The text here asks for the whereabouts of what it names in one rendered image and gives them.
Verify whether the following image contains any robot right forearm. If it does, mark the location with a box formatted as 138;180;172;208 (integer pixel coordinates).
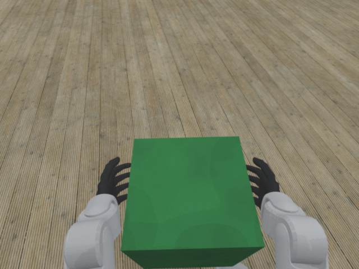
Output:
260;192;329;269

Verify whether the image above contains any right robot hand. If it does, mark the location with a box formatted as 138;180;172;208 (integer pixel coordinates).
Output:
246;157;280;210

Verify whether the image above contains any carton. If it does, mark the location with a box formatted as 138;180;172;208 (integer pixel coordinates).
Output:
121;136;265;269

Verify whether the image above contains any robot left forearm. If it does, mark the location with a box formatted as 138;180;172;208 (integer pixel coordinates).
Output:
63;194;121;269

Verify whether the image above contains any left robot hand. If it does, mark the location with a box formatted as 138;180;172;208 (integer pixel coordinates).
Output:
96;157;131;205

